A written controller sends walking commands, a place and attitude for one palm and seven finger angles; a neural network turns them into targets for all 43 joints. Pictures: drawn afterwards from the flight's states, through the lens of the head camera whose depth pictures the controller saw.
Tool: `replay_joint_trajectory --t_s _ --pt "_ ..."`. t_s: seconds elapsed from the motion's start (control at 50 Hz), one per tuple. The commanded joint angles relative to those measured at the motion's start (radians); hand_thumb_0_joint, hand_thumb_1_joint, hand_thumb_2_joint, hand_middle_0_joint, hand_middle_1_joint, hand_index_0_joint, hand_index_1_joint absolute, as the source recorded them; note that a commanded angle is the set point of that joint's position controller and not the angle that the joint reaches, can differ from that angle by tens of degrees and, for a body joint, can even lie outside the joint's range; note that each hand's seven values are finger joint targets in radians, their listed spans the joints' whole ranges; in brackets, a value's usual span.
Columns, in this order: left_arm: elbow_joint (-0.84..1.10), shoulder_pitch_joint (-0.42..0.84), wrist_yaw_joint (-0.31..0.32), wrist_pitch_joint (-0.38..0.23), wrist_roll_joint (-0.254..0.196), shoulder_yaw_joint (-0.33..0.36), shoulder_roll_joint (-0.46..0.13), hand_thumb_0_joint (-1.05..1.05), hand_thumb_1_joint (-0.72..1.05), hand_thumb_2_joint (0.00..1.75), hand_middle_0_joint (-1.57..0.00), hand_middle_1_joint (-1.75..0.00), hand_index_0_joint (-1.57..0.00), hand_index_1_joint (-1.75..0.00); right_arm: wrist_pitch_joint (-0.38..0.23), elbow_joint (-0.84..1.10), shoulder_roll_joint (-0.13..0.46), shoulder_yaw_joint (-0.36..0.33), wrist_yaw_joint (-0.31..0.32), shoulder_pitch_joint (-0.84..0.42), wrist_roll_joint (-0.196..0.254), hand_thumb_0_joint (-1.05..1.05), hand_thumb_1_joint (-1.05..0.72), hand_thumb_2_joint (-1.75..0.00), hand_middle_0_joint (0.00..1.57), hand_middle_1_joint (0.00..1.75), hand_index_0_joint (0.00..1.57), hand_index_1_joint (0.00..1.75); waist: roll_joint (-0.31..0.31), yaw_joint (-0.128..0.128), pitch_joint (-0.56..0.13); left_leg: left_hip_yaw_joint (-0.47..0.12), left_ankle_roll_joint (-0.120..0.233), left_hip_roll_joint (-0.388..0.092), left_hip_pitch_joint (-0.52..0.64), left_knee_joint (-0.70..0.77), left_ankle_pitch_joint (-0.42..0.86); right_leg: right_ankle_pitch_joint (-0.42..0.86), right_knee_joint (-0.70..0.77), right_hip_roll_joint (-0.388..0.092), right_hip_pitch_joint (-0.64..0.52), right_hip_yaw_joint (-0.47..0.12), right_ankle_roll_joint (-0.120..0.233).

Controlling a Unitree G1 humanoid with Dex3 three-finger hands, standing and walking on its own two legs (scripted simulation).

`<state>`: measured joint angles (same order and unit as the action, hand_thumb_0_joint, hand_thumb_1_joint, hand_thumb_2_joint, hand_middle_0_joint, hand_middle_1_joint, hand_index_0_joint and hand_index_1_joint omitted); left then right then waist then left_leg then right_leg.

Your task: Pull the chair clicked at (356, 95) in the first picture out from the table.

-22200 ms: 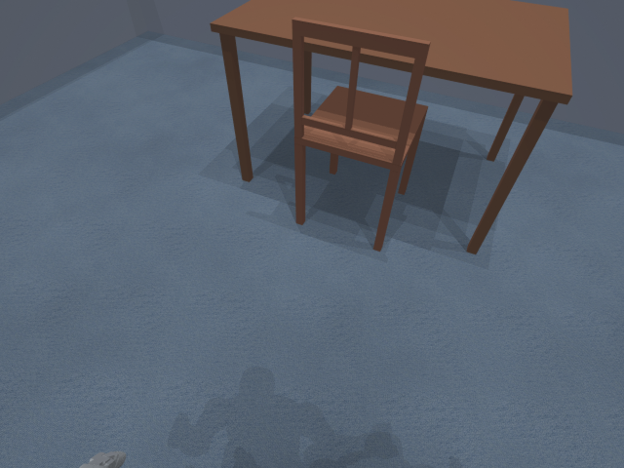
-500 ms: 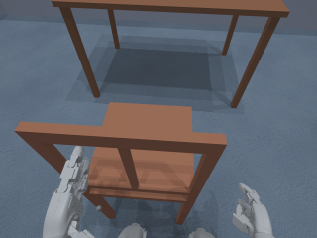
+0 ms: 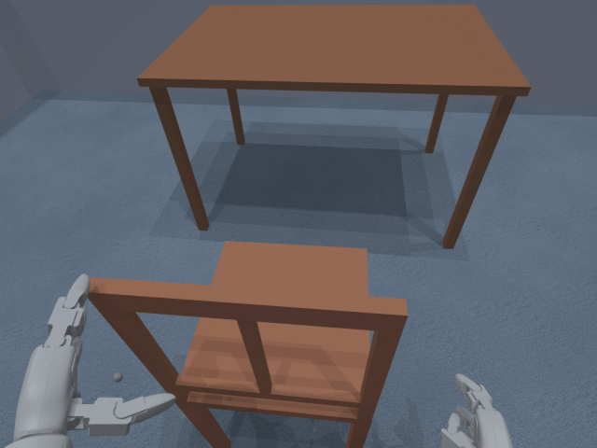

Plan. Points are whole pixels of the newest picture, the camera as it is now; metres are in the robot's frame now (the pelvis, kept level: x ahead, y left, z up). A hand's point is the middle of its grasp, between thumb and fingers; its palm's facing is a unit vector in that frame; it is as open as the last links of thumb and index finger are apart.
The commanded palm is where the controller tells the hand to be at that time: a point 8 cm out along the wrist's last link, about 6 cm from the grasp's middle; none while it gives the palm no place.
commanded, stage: draw the hand back to the body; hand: left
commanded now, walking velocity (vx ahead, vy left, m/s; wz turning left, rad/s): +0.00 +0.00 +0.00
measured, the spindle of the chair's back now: (257, 357) +0.27 +0.10 -0.07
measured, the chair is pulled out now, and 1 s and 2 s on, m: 0.71 0.71 0.71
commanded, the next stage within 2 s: step back with the hand held close in 0.78 s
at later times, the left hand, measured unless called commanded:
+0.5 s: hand (48, 292) +0.21 +0.27 +0.19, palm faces +0.50 -0.74 -0.45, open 8.3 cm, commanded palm +0.16 +0.30 +0.20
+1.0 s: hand (56, 298) +0.21 +0.26 +0.18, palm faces +0.46 -0.77 -0.45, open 7.4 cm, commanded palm +0.15 +0.29 +0.20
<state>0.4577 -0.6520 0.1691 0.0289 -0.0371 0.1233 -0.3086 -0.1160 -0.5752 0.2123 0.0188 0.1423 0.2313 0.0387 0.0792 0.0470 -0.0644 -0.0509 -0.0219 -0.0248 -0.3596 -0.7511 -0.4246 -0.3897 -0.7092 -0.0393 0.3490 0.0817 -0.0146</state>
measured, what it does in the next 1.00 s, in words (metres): stands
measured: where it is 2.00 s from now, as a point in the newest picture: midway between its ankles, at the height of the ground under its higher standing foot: outside the picture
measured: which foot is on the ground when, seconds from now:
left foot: down 0.00-1.00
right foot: down 0.00-1.00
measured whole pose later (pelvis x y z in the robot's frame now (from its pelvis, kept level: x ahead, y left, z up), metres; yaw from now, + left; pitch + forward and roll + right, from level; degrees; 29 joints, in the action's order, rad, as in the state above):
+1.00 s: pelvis +0.01 +0.00 +0.02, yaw -2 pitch -2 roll -1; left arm 0.41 -0.47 0.15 -0.05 -0.06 0.36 -0.34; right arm -0.08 -0.65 0.23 0.00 0.09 0.16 0.03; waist 0.10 0.05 0.02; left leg -0.02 -0.02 -0.04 -0.14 -0.49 -0.31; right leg -0.27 -0.45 -0.02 0.15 0.06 -0.01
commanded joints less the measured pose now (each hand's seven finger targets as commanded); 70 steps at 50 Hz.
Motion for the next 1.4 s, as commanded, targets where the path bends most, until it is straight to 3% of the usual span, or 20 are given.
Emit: replay_joint_trajectory --t_s 0.0,0.1,0.26,0.36,0.38,0.46,0.5,0.54,0.58,0.66,0.72,0.78,0.84,0.88,0.9,0.94,1.08,1.12,1.28,1.38 --pt "0.207 0.056 0.018 -0.081 0.004 0.140 -0.156 0.00 0.21 0.57 -0.10 -0.16 -0.10 -0.16 -0.075 0.143 0.089 -0.026 -0.002 -0.145 -0.008 0.00 -0.90 -0.90 0.20 0.30 0.20 0.30 -0.025 0.002 -0.002 0.012 0.028 -0.020 0.076 0.200 0.226 0.192 0.203 -0.033 -0.088 -0.005 0.039" --pt "0.216 0.107 0.019 -0.098 0.002 0.213 -0.192 0.00 0.39 0.65 -0.13 -0.19 -0.13 -0.19 -0.087 0.115 0.088 -0.027 -0.013 -0.161 -0.012 0.00 -0.90 -0.90 0.20 0.30 0.20 0.30 0.015 0.010 0.001 0.020 0.025 -0.022 0.141 0.247 0.306 0.279 0.238 -0.032 -0.150 -0.011 0.041" --pt "0.198 0.169 0.019 -0.108 -0.009 0.299 -0.221 0.00 0.68 0.80 -0.17 -0.26 -0.17 -0.26 -0.083 0.082 0.097 -0.038 -0.028 -0.176 -0.017 0.00 -0.90 -0.90 0.20 0.30 0.20 0.30 -0.030 0.016 -0.019 0.027 0.028 -0.032 0.213 0.290 0.425 0.397 0.261 -0.030 -0.219 -0.011 0.035" --pt "0.190 0.238 0.020 -0.116 -0.015 0.362 -0.258 0.00 0.86 0.88 -0.19 -0.29 -0.19 -0.29 -0.074 0.065 0.105 -0.044 -0.033 -0.181 -0.017 0.00 -0.90 -0.90 0.20 0.30 0.20 0.30 -0.028 0.020 -0.021 0.030 0.027 -0.035 0.238 0.304 0.455 0.427 0.276 -0.032 -0.240 -0.016 0.035" --pt "0.195 0.266 0.018 -0.115 -0.017 0.375 -0.268 0.00 0.90 0.90 -0.20 -0.30 -0.20 -0.30 -0.074 0.059 0.106 -0.043 -0.035 -0.184 -0.015 0.00 -0.90 -0.90 0.20 0.30 0.20 0.30 0.004 0.014 -0.014 0.029 0.024 -0.032 0.236 0.305 0.451 0.424 0.283 -0.030 -0.242 -0.021 0.037" --pt "0.122 0.199 0.004 -0.109 -0.021 0.323 -0.202 0.00 0.90 0.90 -0.20 -0.30 -0.20 -0.30 -0.052 0.059 0.109 -0.052 -0.044 -0.192 -0.015 0.00 -0.90 -0.90 0.20 0.30 0.20 0.30 -0.076 0.017 -0.010 0.039 0.030 -0.039 0.234 0.310 0.470 0.452 0.281 -0.033 -0.251 -0.012 0.028" --pt "0.144 0.213 0.002 -0.110 -0.018 0.323 -0.212 0.00 0.90 0.90 -0.20 -0.30 -0.20 -0.30 -0.049 0.061 0.106 -0.050 -0.046 -0.193 -0.013 0.00 -0.90 -0.90 0.20 0.30 0.20 0.30 -0.027 0.016 -0.006 0.041 0.031 -0.036 0.238 0.314 0.463 0.447 0.289 -0.034 -0.249 -0.015 0.030" --pt "0.183 0.210 0.006 -0.117 -0.017 0.344 -0.240 0.00 0.90 0.90 -0.20 -0.30 -0.20 -0.30 -0.050 0.065 0.111 -0.055 -0.043 -0.193 -0.016 0.00 -0.90 -0.90 0.20 0.30 0.20 0.30 -0.039 0.023 -0.051 0.039 0.032 -0.037 0.250 0.312 0.491 0.475 0.278 -0.035 -0.274 -0.015 0.031" --pt "0.219 0.235 0.008 -0.115 -0.015 0.360 -0.263 0.00 0.90 0.90 -0.20 -0.30 -0.20 -0.30 -0.055 0.063 0.108 -0.052 -0.042 -0.198 -0.014 0.00 -0.90 -0.90 0.20 0.30 0.20 0.30 0.025 0.019 -0.050 0.040 0.027 -0.034 0.256 0.312 0.480 0.453 0.286 -0.035 -0.269 -0.022 0.034" --pt "0.207 0.210 0.013 -0.116 -0.016 0.368 -0.262 0.00 0.90 0.90 -0.20 -0.30 -0.20 -0.30 -0.061 0.061 0.102 -0.051 -0.039 -0.191 -0.014 0.00 -0.90 -0.90 0.20 0.30 0.20 0.30 -0.019 0.022 -0.047 0.040 0.027 -0.037 0.255 0.313 0.487 0.464 0.285 -0.033 -0.269 -0.016 0.033" --pt "0.175 0.216 0.011 -0.112 -0.016 0.353 -0.237 0.00 0.90 0.90 -0.20 -0.30 -0.20 -0.30 -0.059 0.054 0.104 -0.051 -0.037 -0.191 -0.011 0.00 -0.90 -0.90 0.20 0.30 0.20 0.30 -0.009 0.017 -0.002 0.039 0.024 -0.039 0.245 0.321 0.449 0.413 0.292 -0.030 -0.240 -0.013 0.034" --pt "0.174 0.239 0.008 -0.112 -0.017 0.351 -0.240 0.00 0.90 0.90 -0.20 -0.30 -0.20 -0.30 -0.059 0.056 0.110 -0.051 -0.038 -0.196 -0.010 0.00 -0.90 -0.90 0.20 0.30 0.20 0.30 0.007 0.012 -0.006 0.038 0.025 -0.036 0.241 0.325 0.419 0.383 0.302 -0.031 -0.239 -0.020 0.035" --pt "0.159 0.224 0.007 -0.115 -0.018 0.336 -0.227 0.00 0.90 0.90 -0.20 -0.30 -0.20 -0.30 -0.057 0.061 0.111 -0.052 -0.038 -0.196 -0.010 0.00 -0.90 -0.90 0.20 0.30 0.20 0.30 -0.038 0.017 0.003 0.037 0.028 -0.039 0.240 0.329 0.407 0.371 0.299 -0.029 -0.230 -0.016 0.032" --pt "0.185 0.282 0.003 -0.117 -0.015 0.309 -0.220 0.00 0.90 0.90 -0.20 -0.30 -0.20 -0.30 -0.062 0.060 0.118 -0.048 -0.039 -0.197 -0.013 0.00 -0.90 -0.90 0.20 0.30 0.20 0.30 -0.009 0.006 -0.003 0.034 0.028 -0.035 0.239 0.331 0.395 0.359 0.302 -0.031 -0.231 -0.021 0.035" --pt "0.230 0.374 0.001 -0.160 -0.033 0.444 -0.342 0.00 0.90 0.90 -0.20 -0.30 -0.20 -0.30 -0.030 0.081 0.141 -0.064 -0.037 -0.155 -0.008 0.00 -0.90 -0.90 0.20 0.30 0.20 0.30 -0.005 -0.025 0.107 0.022 0.047 -0.057 0.183 0.307 0.375 0.465 0.363 -0.072 -0.134 -0.139 0.041" --pt "0.127 0.226 -0.017 -0.159 -0.019 0.359 -0.225 0.00 0.90 0.90 -0.20 -0.30 -0.20 -0.30 0.006 0.080 0.126 -0.062 -0.044 -0.154 -0.016 0.00 -0.90 -0.90 0.20 0.30 0.20 0.30 -0.039 -0.034 0.048 0.011 0.042 -0.055 0.208 0.301 0.411 0.515 0.342 -0.089 -0.177 -0.124 0.046" --pt "0.210 0.104 -0.001 -0.172 -0.015 0.417 -0.279 0.00 0.90 0.90 -0.20 -0.30 -0.20 -0.30 0.059 0.128 0.118 -0.076 -0.035 -0.174 -0.012 0.00 -0.90 -0.90 0.20 0.30 0.20 0.30 -0.015 -0.023 -0.097 -0.003 0.042 -0.091 0.219 0.322 0.583 0.549 0.261 -0.089 -0.237 -0.093 0.031" --pt "0.212 0.075 0.003 -0.173 -0.018 0.414 -0.270 0.00 0.90 0.90 -0.20 -0.30 -0.20 -0.30 0.065 0.140 0.108 -0.075 -0.031 -0.178 -0.009 0.00 -0.90 -0.90 0.20 0.30 0.20 0.30 -0.039 -0.020 -0.102 -0.007 0.042 -0.098 0.205 0.321 0.600 0.534 0.246 -0.083 -0.230 -0.083 0.025" --pt "0.215 0.073 0.021 -0.174 -0.021 0.421 -0.283 0.00 0.90 0.90 -0.20 -0.30 -0.20 -0.30 0.055 0.129 0.109 -0.083 -0.017 -0.175 -0.008 0.00 -0.90 -0.90 0.20 0.30 0.20 0.30 -0.034 -0.026 -0.076 -0.015 0.042 -0.092 0.112 0.314 0.402 0.438 0.258 -0.084 -0.178 -0.116 0.027" --pt "0.233 0.117 0.032 -0.178 -0.013 0.410 -0.288 0.00 0.90 0.90 -0.20 -0.30 -0.20 -0.30 0.042 0.125 0.115 -0.079 -0.015 -0.155 -0.012 0.00 -0.90 -0.90 0.20 0.30 0.20 0.30 -0.067 -0.031 -0.015 -0.013 0.042 -0.058 0.042 0.294 0.121 0.192 0.344 -0.098 -0.085 -0.173 0.040"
